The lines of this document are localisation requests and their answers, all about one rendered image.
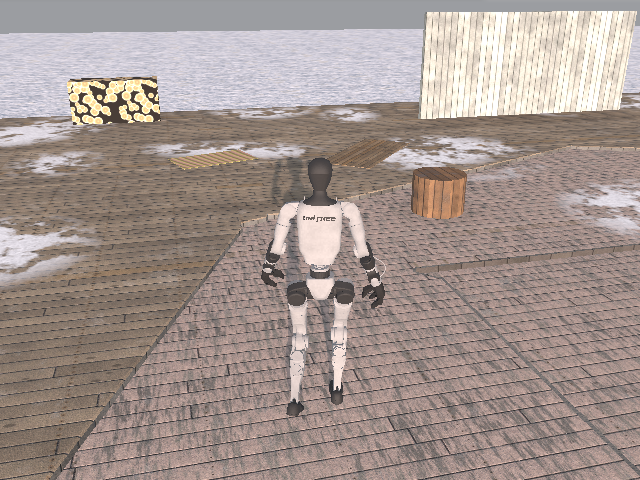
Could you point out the right robot hand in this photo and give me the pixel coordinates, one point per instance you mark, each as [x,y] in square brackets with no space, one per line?
[379,292]

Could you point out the robot left forearm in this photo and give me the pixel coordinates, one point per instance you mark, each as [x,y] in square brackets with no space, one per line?
[270,260]

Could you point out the robot left shin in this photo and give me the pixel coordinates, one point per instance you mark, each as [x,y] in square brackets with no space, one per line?
[297,368]

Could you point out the left robot hand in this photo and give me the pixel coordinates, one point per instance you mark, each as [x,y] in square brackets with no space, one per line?
[267,280]

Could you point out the right robot upper arm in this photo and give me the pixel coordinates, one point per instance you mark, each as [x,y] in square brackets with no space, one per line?
[351,211]

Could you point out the humanoid robot torso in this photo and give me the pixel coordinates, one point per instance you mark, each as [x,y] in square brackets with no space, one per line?
[319,238]

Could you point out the robot right forearm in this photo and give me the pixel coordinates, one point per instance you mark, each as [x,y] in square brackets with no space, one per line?
[370,268]

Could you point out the left robot upper arm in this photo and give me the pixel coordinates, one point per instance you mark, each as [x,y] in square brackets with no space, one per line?
[288,211]

